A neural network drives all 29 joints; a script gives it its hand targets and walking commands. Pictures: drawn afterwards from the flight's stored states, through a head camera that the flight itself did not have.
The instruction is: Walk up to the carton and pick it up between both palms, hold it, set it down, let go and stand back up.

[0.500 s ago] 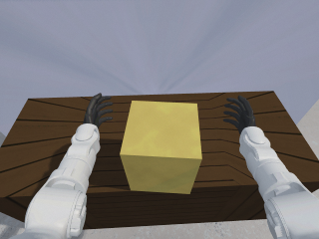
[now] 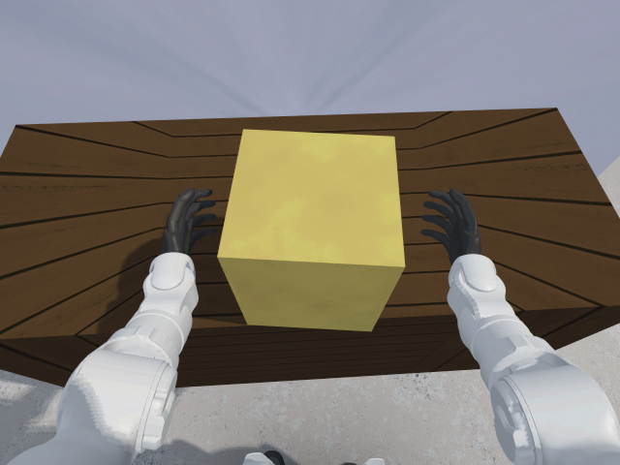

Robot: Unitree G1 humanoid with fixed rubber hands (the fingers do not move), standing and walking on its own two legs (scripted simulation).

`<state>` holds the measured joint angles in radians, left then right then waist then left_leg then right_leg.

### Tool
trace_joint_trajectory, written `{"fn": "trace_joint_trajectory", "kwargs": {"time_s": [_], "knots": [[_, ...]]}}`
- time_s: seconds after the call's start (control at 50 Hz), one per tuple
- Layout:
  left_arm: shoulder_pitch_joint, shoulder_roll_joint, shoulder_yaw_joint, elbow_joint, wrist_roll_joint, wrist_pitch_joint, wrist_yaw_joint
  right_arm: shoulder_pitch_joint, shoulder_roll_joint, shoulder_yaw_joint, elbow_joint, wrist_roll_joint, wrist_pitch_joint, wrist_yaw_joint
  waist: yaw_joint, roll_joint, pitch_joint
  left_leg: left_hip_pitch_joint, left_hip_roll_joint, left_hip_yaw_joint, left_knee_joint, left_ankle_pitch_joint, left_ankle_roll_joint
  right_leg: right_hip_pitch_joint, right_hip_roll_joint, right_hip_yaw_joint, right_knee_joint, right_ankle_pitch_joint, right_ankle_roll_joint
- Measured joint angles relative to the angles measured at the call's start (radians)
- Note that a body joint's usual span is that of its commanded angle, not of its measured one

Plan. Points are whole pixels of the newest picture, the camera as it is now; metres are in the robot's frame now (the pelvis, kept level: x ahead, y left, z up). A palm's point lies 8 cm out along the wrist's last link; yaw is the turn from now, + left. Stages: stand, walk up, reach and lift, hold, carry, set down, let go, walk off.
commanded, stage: reach and lift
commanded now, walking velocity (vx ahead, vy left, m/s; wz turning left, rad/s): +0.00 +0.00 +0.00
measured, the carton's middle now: (313, 240) +0.46 +0.00 -0.05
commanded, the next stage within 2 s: none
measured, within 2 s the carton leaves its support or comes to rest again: neither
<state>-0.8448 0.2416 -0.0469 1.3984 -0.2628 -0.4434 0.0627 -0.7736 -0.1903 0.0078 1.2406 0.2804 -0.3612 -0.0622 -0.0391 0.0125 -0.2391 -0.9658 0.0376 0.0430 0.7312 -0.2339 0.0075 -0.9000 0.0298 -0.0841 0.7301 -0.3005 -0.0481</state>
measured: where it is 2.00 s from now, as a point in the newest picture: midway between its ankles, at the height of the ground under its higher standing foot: outside the picture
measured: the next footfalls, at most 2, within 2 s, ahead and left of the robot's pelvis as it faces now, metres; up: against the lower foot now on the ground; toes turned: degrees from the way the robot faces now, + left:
none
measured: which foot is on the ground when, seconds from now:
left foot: down 0.00-1.00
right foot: down 0.00-1.00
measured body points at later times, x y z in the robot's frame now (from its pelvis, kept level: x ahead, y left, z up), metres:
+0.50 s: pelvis +0.00 +0.00 -0.03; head +0.13 +0.00 +0.40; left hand +0.44 +0.18 -0.04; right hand +0.44 -0.19 -0.03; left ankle +0.04 +0.11 -0.70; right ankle +0.01 -0.09 -0.70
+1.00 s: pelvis +0.01 +0.00 -0.02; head +0.13 +0.00 +0.41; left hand +0.43 +0.15 -0.03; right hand +0.42 -0.15 -0.03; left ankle +0.04 +0.11 -0.70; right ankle +0.01 -0.09 -0.70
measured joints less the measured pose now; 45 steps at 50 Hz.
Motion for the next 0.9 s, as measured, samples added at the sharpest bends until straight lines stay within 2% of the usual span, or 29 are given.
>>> {"fn": "trace_joint_trajectory", "kwargs": {"time_s": [0.08, 0.18, 0.26, 0.36, 0.48, 0.58, 0.66, 0.72, 0.76, 0.84, 0.9], "knots": [[-0.047, -0.006, 0.018, 0.025, 0.016, -0.022, -0.006, -0.035, 0.006, -0.007, 0.023, -0.017, -0.024, -0.014, -0.003, 0.009, -0.027, -0.077, 0.004, 0.002, 0.064, -0.025, 0.001, -0.078, 0.000, 0.002, 0.064, -0.024, 0.001], [-0.096, -0.030, 0.084, 0.096, 0.082, -0.051, -0.027, -0.078, -0.009, 0.038, 0.117, 0.030, -0.085, -0.026, 0.005, 0.011, -0.035, -0.108, 0.007, 0.009, 0.124, -0.057, 0.004, -0.112, 0.000, 0.009, 0.127, -0.056, 0.004], [-0.100, -0.045, 0.124, 0.129, 0.104, -0.071, -0.029, -0.090, -0.024, 0.078, 0.156, 0.069, -0.122, -0.024, 0.020, 0.004, -0.027, -0.112, 0.007, 0.019, 0.156, -0.077, 0.006, -0.124, -0.003, 0.019, 0.169, -0.078, 0.006], [-0.064, -0.040, 0.114, 0.102, 0.082, -0.076, -0.020, -0.097, -0.029, 0.095, 0.148, 0.080, -0.135, -0.020, 0.033, 0.005, -0.019, -0.128, 0.008, 0.021, 0.179, -0.087, 0.006, -0.142, -0.003, 0.022, 0.194, -0.088, 0.004], [-0.040, -0.026, 0.071, 0.043, 0.046, -0.072, -0.014, -0.115, -0.011, 0.071, 0.136, 0.054, -0.123, -0.022, 0.031, 0.008, -0.027, -0.171, 0.011, 0.007, 0.200, -0.088, 0.001, -0.177, -0.001, 0.008, 0.209, -0.091, -0.003], [-0.040, -0.037, 0.071, 0.002, 0.066, -0.072, -0.016, -0.114, 0.017, 0.036, 0.124, 0.022, -0.121, -0.033, 0.024, 0.011, -0.043, -0.200, 0.012, -0.007, 0.215, -0.092, -0.003, -0.198, 0.001, -0.006, 0.215, -0.094, -0.007], [-0.049, -0.072, 0.112, -0.006, 0.125, -0.077, -0.021, -0.111, 0.052, -0.006, 0.119, -0.028, -0.127, -0.044, 0.017, 0.010, -0.048, -0.205, 0.010, -0.011, 0.225, -0.097, -0.003, -0.201, -0.001, -0.010, 0.224, -0.101, -0.008], [-0.059, -0.101, 0.184, 0.001, 0.188, -0.078, -0.010, -0.111, 0.087, -0.050, 0.120, -0.091, -0.140, -0.051, 0.016, 0.006, -0.038, -0.194, 0.008, -0.008, 0.230, -0.102, -0.001, -0.191, -0.003, -0.007, 0.232, -0.108, -0.006], [-0.060, -0.116, 0.231, 0.002, 0.234, -0.083, -0.002, -0.113, 0.110, -0.107, 0.126, -0.137, -0.152, -0.082, 0.018, 0.006, -0.026, -0.182, 0.006, -0.008, 0.231, -0.105, 0.000, -0.179, -0.005, -0.007, 0.234, -0.111, -0.005], [-0.052, -0.136, 0.315, -0.010, 0.341, -0.095, 0.011, -0.108, 0.138, -0.267, 0.127, -0.299, -0.185, -0.120, 0.024, 0.015, 0.016, -0.140, 0.007, -0.012, 0.223, -0.107, 0.002, -0.132, -0.002, -0.010, 0.215, -0.107, -0.003], [-0.040, -0.148, 0.357, 0.000, 0.402, -0.124, 0.020, -0.086, 0.161, -0.384, 0.115, -0.410, -0.210, -0.124, 0.029, 0.019, 0.045, -0.099, 0.010, -0.009, 0.207, -0.107, 0.003, -0.089, 0.001, -0.007, 0.192, -0.101, -0.002]]}}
